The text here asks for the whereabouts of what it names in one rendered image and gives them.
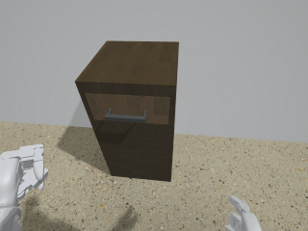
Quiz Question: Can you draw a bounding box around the drawer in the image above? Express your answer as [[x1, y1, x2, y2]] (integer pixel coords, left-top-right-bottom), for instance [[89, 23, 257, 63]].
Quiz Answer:
[[85, 93, 170, 125]]

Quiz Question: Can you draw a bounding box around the left robot hand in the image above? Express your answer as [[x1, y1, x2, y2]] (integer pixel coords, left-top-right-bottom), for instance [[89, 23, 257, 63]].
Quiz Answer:
[[0, 143, 48, 207]]

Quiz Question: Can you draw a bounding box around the right robot hand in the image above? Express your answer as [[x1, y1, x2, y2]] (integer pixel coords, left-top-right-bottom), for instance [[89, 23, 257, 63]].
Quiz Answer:
[[225, 195, 262, 231]]

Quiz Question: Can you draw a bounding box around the robot left forearm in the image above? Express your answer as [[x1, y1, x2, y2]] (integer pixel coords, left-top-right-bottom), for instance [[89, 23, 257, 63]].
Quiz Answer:
[[0, 206, 22, 231]]

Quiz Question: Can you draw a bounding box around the handle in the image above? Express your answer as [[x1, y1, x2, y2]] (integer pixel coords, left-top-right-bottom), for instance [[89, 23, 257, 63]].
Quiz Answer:
[[104, 108, 147, 123]]

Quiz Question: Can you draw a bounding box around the cabinet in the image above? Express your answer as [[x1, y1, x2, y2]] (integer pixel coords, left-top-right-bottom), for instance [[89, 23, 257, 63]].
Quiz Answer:
[[75, 40, 179, 182]]

